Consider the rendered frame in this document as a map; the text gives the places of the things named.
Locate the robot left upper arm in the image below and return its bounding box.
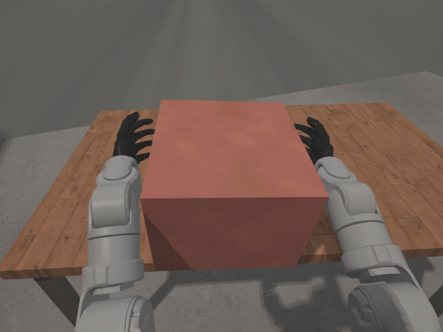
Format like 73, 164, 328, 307
76, 295, 156, 332

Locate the robot right upper arm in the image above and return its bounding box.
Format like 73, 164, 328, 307
347, 282, 440, 332

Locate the right robot hand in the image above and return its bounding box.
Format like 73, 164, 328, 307
294, 117, 334, 165

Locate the carton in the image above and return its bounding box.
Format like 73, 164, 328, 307
140, 100, 329, 271

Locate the left robot hand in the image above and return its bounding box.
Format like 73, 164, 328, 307
113, 111, 155, 164

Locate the right robot forearm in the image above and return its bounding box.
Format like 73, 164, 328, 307
314, 156, 442, 332

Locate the table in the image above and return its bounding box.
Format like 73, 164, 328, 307
0, 102, 443, 327

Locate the left robot forearm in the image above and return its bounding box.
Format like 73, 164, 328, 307
74, 156, 144, 332

